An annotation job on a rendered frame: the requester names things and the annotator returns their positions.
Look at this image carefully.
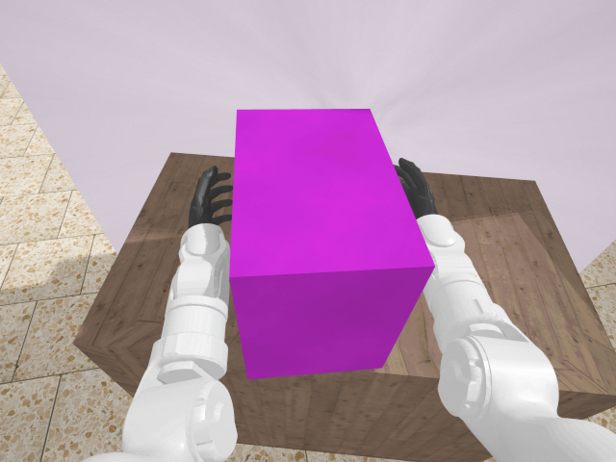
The robot right forearm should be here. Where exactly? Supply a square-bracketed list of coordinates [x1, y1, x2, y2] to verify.
[416, 215, 559, 410]

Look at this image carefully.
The robot left forearm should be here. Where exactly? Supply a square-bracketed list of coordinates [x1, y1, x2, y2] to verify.
[122, 223, 230, 452]

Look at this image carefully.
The carton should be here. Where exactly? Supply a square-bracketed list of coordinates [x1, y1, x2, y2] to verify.
[229, 109, 435, 379]

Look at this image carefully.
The pedestal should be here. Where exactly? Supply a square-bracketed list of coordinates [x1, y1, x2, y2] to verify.
[73, 152, 616, 462]

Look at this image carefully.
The robot left hand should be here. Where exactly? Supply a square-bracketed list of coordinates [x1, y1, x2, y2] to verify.
[189, 166, 233, 229]

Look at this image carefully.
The robot left upper arm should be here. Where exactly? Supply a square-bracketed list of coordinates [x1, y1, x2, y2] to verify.
[81, 377, 238, 462]

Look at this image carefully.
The robot right upper arm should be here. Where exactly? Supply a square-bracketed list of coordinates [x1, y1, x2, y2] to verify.
[438, 335, 616, 462]

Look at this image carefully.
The robot right hand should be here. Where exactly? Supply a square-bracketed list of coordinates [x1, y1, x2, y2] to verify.
[394, 158, 438, 219]

